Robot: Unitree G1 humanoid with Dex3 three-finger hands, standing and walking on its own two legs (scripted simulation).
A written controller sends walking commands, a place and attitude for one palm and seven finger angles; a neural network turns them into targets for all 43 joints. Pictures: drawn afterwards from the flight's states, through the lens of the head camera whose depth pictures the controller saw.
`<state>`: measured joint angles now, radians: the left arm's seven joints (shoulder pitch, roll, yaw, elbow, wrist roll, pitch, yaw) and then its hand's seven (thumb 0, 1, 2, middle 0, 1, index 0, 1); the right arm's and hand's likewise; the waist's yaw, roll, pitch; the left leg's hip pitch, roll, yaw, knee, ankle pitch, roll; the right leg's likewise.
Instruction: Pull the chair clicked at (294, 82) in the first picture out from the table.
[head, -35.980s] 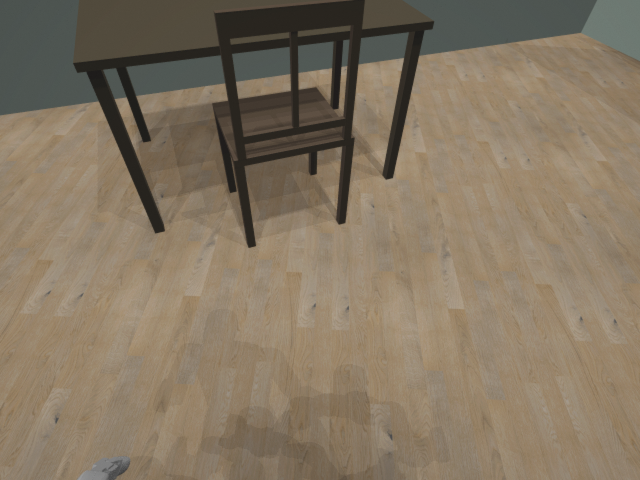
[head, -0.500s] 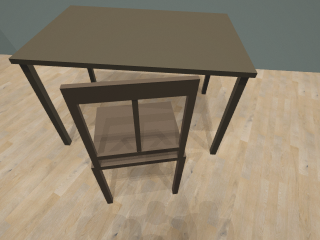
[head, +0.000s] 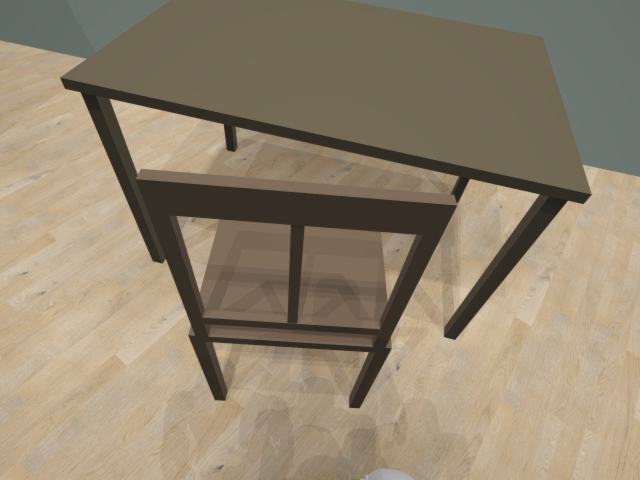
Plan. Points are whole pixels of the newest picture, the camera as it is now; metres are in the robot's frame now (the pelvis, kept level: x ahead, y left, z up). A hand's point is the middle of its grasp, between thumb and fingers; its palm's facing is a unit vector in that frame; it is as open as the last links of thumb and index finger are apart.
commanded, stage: shuffle to correct the standing spot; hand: left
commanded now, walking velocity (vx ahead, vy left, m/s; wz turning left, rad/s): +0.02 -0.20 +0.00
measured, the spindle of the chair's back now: (294, 278) +0.44 +0.07 -0.09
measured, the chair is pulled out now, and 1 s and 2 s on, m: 0.16 0.16 0.16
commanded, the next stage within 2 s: come to a stop and stand still in 0.62 s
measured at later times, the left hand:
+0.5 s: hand out of the picture +0.08 +0.08 -0.20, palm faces +0.06 -0.99 -0.15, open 7.3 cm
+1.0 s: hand out of the picture +0.06 -0.01 -0.16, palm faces +0.01 -0.96 -0.27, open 7.3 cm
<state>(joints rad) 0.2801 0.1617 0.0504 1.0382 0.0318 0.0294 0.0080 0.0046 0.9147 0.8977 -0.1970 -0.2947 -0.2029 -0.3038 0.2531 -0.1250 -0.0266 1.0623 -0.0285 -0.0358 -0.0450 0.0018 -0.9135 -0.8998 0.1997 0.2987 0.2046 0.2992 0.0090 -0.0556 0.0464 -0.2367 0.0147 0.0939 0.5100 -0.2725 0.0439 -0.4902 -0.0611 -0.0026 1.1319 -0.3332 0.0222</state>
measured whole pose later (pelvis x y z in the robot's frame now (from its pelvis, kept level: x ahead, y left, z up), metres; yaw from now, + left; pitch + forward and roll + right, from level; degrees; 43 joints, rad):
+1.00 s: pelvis +0.02 -0.19 +0.00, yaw -2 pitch +0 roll +1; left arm 0.27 0.14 0.02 1.00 0.02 0.01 0.03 0.00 0.91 0.90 -0.20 -0.29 -0.20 -0.30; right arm 0.21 -0.24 -0.07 1.05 -0.02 0.07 -0.01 0.01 -0.91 -0.90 0.20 0.30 0.20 0.30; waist 0.00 0.06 0.06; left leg -0.41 0.01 0.02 0.94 -0.44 -0.04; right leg -0.23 -0.03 0.00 0.54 -0.30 0.00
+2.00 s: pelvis -0.01 -0.13 +0.00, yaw -5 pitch +1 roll -1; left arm 0.15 0.17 0.03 1.00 0.01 0.01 0.04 0.00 0.91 0.90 -0.20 -0.29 -0.20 -0.30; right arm 0.34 -0.17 -0.04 1.11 -0.02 0.02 -0.02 0.00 -0.90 -0.90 0.20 0.30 0.21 0.30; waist -0.06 0.02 0.03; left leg -0.31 0.04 0.05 0.57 -0.28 0.00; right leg -0.21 0.00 0.01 0.50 -0.30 0.02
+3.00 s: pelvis +0.04 -0.15 +0.00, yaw -3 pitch +0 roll +0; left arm 0.29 0.19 0.01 1.08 0.01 -0.01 0.04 0.00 0.91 0.90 -0.20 -0.29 -0.20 -0.30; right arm 0.23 -0.16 0.01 1.13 -0.01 -0.02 -0.03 0.00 -0.92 -0.90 0.20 0.30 0.20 0.30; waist 0.01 -0.03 0.01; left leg -0.20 0.02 0.03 0.50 -0.31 -0.01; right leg -0.11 -0.01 -0.01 0.47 -0.37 0.00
